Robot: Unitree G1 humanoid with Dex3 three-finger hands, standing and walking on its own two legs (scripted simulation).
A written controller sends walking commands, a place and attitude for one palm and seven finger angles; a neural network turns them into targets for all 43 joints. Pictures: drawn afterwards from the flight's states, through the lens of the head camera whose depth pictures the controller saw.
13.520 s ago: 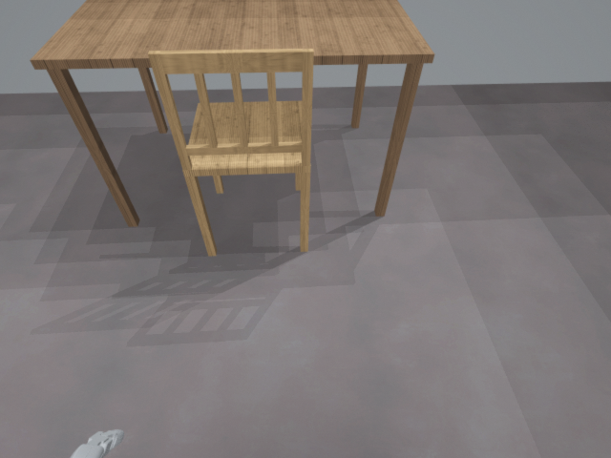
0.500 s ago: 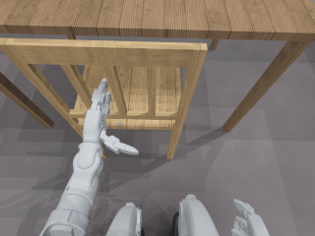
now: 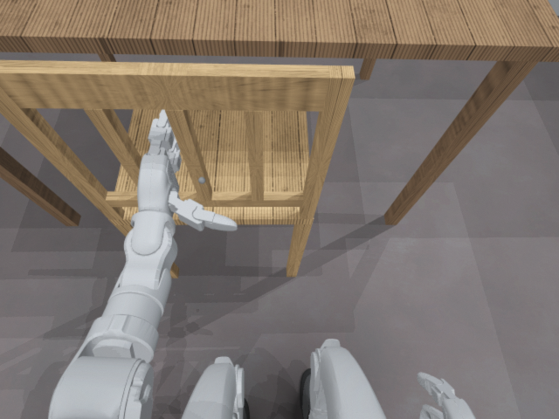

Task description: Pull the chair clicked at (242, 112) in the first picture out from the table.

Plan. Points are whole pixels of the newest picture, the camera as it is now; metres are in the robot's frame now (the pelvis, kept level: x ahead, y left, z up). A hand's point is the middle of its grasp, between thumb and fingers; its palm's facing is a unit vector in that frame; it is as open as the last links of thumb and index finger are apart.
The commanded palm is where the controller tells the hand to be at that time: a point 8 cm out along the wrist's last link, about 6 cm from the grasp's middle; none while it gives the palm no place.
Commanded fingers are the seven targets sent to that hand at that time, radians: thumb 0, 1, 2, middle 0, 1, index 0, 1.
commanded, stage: push the fingers through the gap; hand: left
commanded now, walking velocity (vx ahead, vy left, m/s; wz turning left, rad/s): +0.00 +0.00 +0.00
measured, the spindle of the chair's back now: (193, 159) +0.49 +0.12 +0.01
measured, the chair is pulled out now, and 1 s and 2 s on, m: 0.00 0.00 0.01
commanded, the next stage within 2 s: hook a spindle and tug to test in 0.58 s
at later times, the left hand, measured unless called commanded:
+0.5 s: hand (200, 173) +0.45 +0.10 +0.03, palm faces -0.01 -1.00 -0.03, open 17.0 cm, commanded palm +0.43 +0.15 +0.02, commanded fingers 0.00 -0.50 0.30 -0.06 -0.08 -0.06 -0.08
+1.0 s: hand (208, 170) +0.46 +0.09 +0.03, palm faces -0.01 -1.00 -0.04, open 15.8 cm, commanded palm +0.43 +0.14 +0.02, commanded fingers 0.00 -0.39 0.35 -0.36 -1.01 -0.36 -1.01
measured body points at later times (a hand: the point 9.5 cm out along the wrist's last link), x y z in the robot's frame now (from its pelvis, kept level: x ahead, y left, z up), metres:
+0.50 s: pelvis +0.00 +0.01 +0.00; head +0.14 +0.01 +0.43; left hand +0.45 +0.16 +0.03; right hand +0.06 -0.25 -0.12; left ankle +0.00 +0.10 -0.62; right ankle +0.06 -0.11 -0.62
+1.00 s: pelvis +0.00 +0.00 +0.00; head +0.14 +0.00 +0.43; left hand +0.45 +0.15 +0.03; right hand +0.08 -0.25 -0.13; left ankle +0.00 +0.10 -0.62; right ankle +0.06 -0.11 -0.62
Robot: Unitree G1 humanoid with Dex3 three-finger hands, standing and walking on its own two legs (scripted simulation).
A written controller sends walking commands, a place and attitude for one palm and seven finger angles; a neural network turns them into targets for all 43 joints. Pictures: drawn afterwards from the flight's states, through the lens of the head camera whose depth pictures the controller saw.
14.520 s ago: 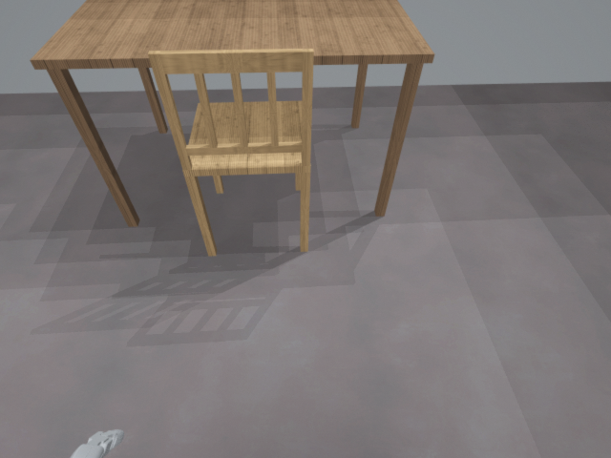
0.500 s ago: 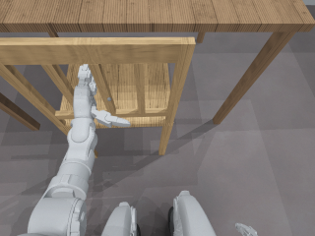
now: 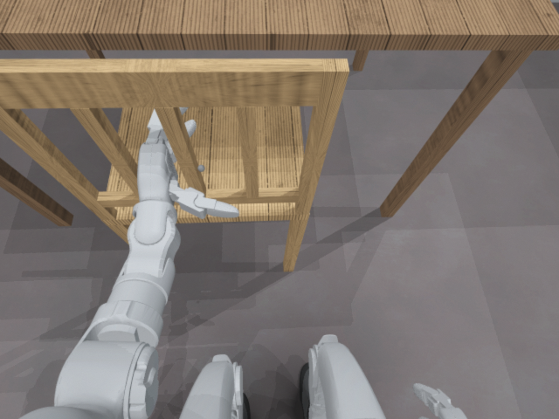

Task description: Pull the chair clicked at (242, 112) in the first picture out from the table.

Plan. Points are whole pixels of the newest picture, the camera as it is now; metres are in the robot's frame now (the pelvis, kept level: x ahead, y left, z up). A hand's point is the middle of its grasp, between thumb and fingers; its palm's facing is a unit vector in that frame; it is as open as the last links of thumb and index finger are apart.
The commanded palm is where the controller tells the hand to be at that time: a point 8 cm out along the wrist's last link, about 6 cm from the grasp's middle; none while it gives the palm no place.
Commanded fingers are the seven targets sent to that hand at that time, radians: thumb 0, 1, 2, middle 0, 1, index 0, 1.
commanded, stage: hook a spindle and tug to test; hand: left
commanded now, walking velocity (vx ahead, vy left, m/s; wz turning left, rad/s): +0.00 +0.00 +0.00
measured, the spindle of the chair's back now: (186, 157) +0.49 +0.12 +0.01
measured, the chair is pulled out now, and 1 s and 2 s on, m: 0.00 0.01 0.10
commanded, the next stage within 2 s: step backward, pulling the chair out in 1.18 s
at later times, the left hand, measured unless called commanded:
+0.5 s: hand (197, 166) +0.46 +0.10 +0.03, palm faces +0.00 -1.00 -0.02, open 6.5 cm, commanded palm +0.43 +0.14 +0.02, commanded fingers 0.00 0.90 0.90 -0.50 -1.45 -0.50 -1.45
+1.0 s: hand (196, 174) +0.45 +0.10 +0.03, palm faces -0.01 -1.00 -0.01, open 5.3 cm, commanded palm +0.41 +0.14 +0.02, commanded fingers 0.00 0.90 0.90 -0.50 -1.45 -0.50 -1.45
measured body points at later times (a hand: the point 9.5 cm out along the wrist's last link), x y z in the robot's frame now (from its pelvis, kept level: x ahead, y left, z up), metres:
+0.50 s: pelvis +0.00 +0.00 +0.00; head +0.15 +0.01 +0.43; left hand +0.45 +0.15 +0.03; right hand +0.08 -0.26 -0.12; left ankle +0.00 +0.10 -0.62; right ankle +0.06 -0.12 -0.62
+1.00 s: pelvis +0.02 +0.01 +0.01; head +0.16 +0.01 +0.44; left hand +0.44 +0.15 +0.03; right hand +0.11 -0.25 -0.11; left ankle +0.00 +0.10 -0.62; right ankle +0.06 -0.12 -0.62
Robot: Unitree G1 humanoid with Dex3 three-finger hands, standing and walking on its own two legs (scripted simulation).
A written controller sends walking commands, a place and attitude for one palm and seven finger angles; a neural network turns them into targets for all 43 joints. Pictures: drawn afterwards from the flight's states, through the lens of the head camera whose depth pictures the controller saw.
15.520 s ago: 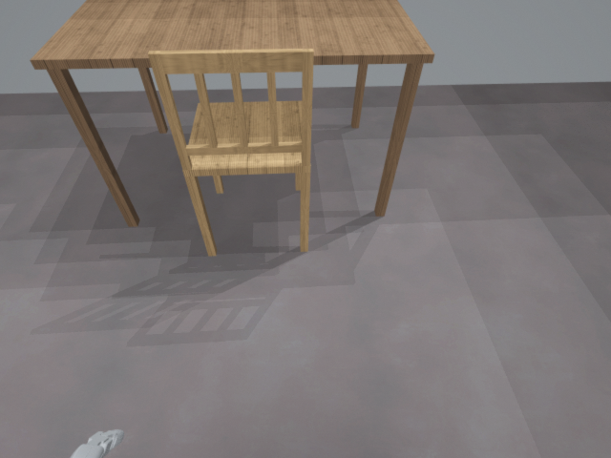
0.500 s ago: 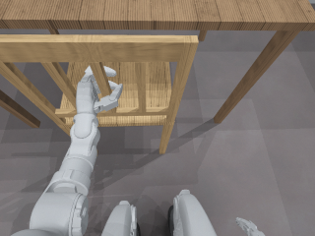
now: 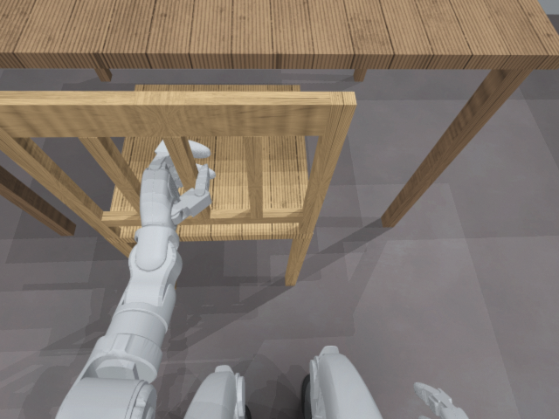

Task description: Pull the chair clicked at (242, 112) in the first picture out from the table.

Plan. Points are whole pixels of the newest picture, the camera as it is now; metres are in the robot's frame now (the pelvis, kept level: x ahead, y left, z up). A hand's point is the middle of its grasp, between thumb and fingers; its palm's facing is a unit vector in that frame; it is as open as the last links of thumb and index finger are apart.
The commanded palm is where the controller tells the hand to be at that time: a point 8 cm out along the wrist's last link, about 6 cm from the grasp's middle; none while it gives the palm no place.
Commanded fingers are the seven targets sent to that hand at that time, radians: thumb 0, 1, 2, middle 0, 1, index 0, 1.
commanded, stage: hook a spindle and tug to test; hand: left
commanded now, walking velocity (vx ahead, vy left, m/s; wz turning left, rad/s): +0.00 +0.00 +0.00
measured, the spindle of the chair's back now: (191, 180) +0.45 +0.12 +0.00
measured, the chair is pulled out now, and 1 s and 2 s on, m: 0.01 0.10 0.20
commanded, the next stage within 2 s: step backward, pulling the chair out in 0.18 s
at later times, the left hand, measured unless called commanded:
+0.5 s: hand (200, 200) +0.40 +0.10 +0.03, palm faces -0.02 -0.99 -0.11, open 5.4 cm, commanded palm +0.39 +0.15 +0.03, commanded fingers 0.00 0.90 0.90 -0.50 -1.45 -0.50 -1.45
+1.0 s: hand (202, 240) +0.35 +0.09 +0.04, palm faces -0.08 -0.99 -0.13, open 5.4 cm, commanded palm +0.33 +0.14 +0.04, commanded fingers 0.00 0.90 0.90 -0.50 -1.45 -0.50 -1.45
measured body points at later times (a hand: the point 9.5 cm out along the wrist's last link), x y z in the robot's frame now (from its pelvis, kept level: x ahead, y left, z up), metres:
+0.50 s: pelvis +0.02 +0.00 +0.07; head +0.13 +0.00 +0.51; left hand +0.40 +0.15 +0.04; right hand +0.11 -0.24 -0.06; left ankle -0.02 +0.09 -0.63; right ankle +0.04 -0.12 -0.63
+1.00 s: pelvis -0.02 +0.00 +0.10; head +0.08 -0.01 +0.54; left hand +0.35 +0.15 +0.05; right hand +0.04 -0.26 -0.04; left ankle -0.02 +0.09 -0.63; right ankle +0.04 -0.12 -0.63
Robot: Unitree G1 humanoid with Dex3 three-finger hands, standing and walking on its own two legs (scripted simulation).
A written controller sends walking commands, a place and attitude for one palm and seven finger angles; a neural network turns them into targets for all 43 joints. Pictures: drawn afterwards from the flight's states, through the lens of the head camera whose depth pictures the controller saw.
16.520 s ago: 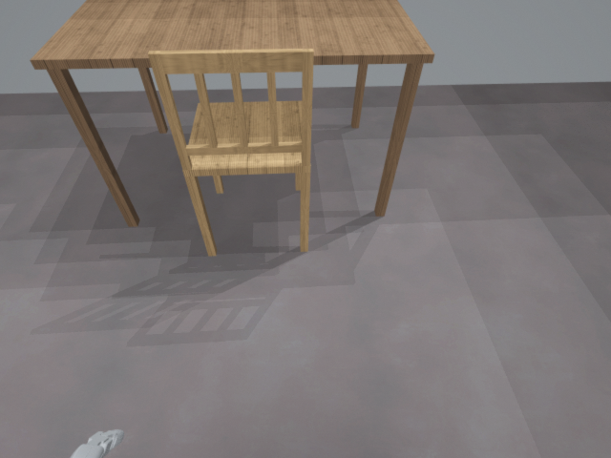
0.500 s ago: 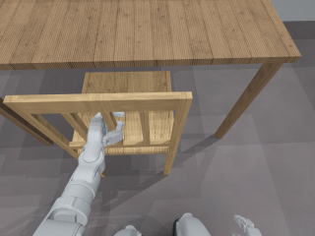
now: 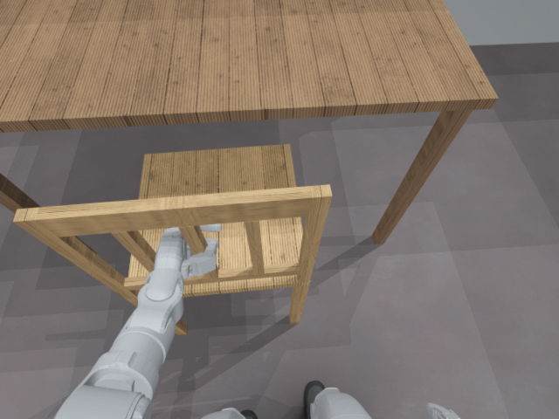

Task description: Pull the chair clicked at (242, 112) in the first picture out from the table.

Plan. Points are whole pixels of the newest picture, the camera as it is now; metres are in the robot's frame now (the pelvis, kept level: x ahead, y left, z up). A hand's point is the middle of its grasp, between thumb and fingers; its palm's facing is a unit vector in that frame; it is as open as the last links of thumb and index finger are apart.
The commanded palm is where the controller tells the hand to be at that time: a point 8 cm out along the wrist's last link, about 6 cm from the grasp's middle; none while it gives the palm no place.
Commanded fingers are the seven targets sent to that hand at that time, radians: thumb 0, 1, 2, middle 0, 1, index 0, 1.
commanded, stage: step backward, pulling the chair out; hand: left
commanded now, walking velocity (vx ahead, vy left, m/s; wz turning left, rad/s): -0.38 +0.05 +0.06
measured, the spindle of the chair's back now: (201, 251) +0.38 +0.13 -0.10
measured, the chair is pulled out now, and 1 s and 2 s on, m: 0.10 0.20 0.36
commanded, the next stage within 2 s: none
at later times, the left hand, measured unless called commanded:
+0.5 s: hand (210, 308) +0.27 +0.10 -0.06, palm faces -0.03 -0.99 -0.14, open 5.4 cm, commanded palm +0.28 +0.15 -0.06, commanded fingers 0.00 0.90 0.90 -0.50 -1.45 -0.50 -1.45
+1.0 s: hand (205, 324) +0.25 +0.11 -0.06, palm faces -0.06 -0.99 -0.16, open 5.4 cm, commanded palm +0.24 +0.16 -0.06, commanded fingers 0.00 0.90 0.90 -0.50 -1.45 -0.50 -1.45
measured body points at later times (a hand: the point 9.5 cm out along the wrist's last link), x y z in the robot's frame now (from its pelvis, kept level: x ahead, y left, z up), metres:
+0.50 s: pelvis -0.07 +0.00 -0.01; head +0.00 -0.01 +0.44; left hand +0.27 +0.16 -0.05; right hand +0.03 -0.25 -0.14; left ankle -0.01 +0.09 -0.73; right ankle -0.01 -0.13 -0.73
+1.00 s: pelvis -0.11 +0.00 +0.00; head -0.03 +0.01 +0.44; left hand +0.25 +0.16 -0.05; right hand -0.02 -0.27 -0.12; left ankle -0.01 +0.09 -0.73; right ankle -0.07 -0.14 -0.71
